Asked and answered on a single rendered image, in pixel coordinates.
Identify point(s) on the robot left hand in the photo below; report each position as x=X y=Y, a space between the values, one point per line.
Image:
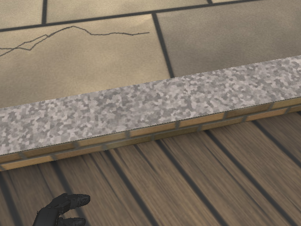
x=50 y=214

